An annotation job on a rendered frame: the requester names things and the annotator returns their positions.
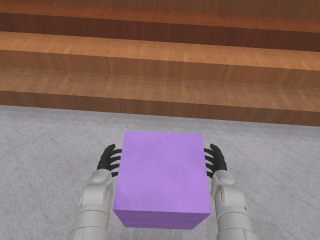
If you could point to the robot right hand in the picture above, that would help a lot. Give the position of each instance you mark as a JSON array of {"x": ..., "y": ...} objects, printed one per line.
[{"x": 218, "y": 160}]

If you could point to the carton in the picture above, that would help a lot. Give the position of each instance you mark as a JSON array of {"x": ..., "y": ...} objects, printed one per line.
[{"x": 162, "y": 181}]

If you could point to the right robot forearm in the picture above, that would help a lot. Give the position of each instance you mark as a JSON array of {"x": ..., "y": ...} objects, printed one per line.
[{"x": 232, "y": 212}]

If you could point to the robot left hand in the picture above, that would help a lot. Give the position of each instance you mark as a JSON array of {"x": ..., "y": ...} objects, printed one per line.
[{"x": 106, "y": 159}]

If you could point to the left robot forearm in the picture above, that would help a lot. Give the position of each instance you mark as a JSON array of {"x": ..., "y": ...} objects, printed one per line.
[{"x": 93, "y": 210}]

